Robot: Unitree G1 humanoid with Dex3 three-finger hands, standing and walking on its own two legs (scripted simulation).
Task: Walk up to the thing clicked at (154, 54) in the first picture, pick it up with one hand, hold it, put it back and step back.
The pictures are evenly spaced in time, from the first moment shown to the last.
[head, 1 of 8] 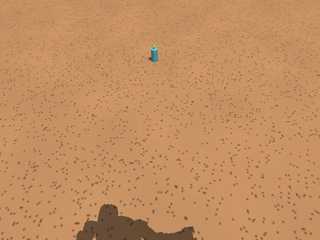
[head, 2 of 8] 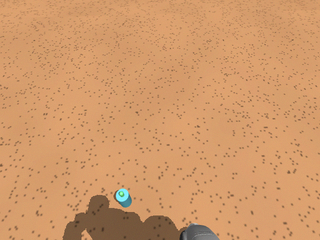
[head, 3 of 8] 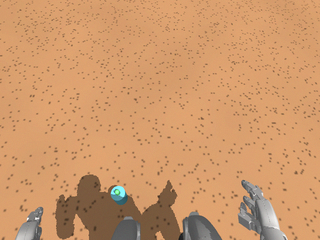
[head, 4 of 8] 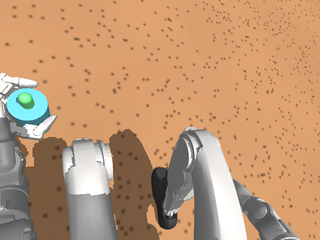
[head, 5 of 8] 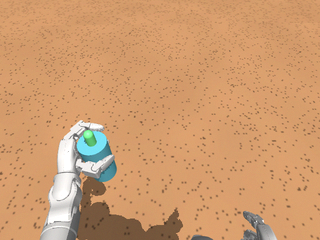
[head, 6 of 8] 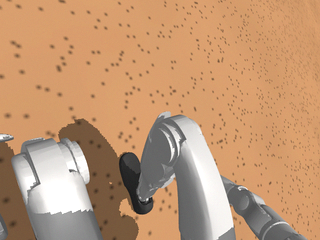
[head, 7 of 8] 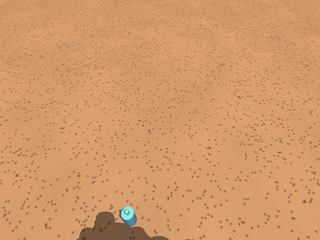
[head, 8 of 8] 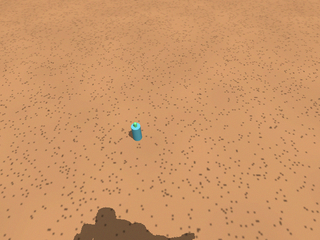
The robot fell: no
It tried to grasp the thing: yes
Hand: left
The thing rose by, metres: 0.68
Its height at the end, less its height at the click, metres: +0.00
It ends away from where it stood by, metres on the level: 0.02
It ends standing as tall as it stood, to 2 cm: yes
